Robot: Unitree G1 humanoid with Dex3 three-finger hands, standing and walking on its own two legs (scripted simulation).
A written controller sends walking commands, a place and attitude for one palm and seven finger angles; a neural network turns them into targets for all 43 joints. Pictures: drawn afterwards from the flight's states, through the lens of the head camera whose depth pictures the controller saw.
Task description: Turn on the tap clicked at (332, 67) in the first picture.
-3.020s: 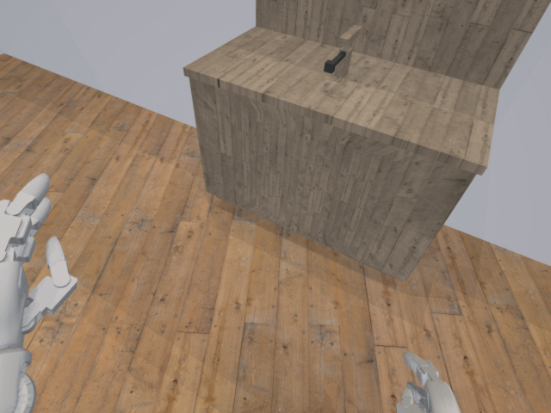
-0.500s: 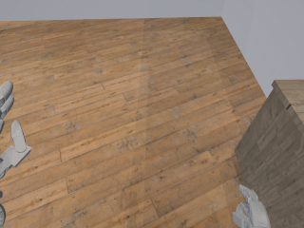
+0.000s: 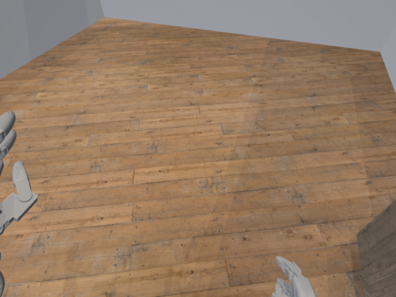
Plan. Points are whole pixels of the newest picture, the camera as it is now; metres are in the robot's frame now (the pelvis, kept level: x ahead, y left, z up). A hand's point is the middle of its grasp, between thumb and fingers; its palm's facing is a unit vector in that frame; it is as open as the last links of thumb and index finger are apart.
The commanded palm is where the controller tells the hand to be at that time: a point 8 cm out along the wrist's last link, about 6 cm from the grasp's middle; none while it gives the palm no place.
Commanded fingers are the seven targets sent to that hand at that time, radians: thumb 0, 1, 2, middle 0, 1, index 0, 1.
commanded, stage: walk to a spot facing it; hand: left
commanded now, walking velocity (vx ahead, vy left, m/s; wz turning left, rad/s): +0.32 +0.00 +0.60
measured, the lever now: out of the picture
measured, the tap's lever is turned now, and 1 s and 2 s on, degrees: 0 0 0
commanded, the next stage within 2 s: turn to face it in 0.94 s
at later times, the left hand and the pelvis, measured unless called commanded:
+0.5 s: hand out of the picture +0.21 +0.33 +0.17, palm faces +0.61 -0.68 -0.41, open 7.4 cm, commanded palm +0.13 +0.35 +0.18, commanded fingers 0.00 0.90 0.90 -0.20 -0.30 -0.20 -0.30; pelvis +0.05 +0.04 -0.02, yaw +15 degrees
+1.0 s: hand (24, 157) +0.30 +0.33 +0.16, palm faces +0.69 -0.61 -0.38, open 7.4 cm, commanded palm +0.21 +0.36 +0.18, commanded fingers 0.00 0.90 0.90 -0.20 -0.30 -0.20 -0.30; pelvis +0.19 +0.03 +0.00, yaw +26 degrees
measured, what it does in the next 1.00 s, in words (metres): walks ahead, turning left: right foot, then left foot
